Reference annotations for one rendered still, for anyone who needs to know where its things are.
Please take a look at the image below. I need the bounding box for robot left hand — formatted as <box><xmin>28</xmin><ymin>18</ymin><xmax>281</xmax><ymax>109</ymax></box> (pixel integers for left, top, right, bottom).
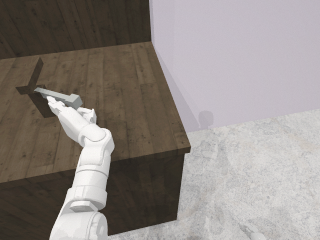
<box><xmin>47</xmin><ymin>96</ymin><xmax>97</xmax><ymax>143</ymax></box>

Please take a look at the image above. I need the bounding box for left robot forearm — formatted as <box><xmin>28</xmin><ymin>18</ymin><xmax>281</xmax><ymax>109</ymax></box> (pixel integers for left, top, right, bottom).
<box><xmin>49</xmin><ymin>123</ymin><xmax>115</xmax><ymax>240</ymax></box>

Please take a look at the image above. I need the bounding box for counter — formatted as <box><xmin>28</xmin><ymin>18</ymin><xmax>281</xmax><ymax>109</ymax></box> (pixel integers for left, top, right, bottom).
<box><xmin>0</xmin><ymin>0</ymin><xmax>191</xmax><ymax>240</ymax></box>

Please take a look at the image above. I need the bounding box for robot right hand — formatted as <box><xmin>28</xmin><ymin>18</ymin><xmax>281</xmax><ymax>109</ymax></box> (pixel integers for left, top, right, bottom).
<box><xmin>239</xmin><ymin>222</ymin><xmax>267</xmax><ymax>240</ymax></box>

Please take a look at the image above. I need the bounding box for tap lever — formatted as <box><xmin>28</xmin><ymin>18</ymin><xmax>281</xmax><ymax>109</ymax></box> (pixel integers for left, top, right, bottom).
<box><xmin>34</xmin><ymin>87</ymin><xmax>83</xmax><ymax>110</ymax></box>

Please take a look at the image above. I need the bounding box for left robot upper arm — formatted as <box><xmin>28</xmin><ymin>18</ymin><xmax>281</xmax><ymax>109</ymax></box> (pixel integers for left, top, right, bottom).
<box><xmin>50</xmin><ymin>211</ymin><xmax>108</xmax><ymax>240</ymax></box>

